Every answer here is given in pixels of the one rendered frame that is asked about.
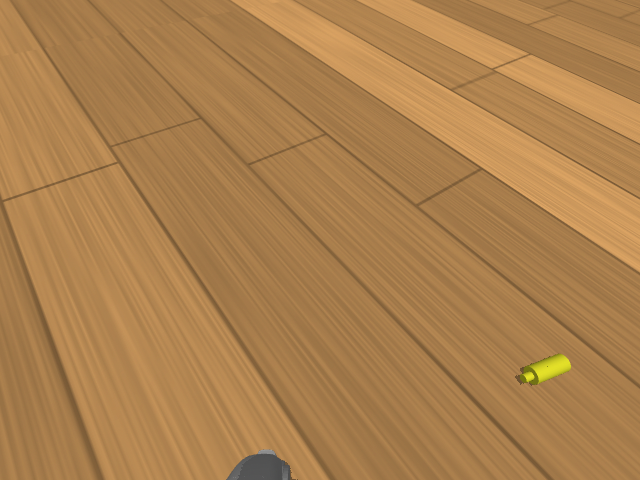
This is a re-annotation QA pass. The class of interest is bottle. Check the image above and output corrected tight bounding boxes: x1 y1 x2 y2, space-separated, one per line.
520 354 571 385

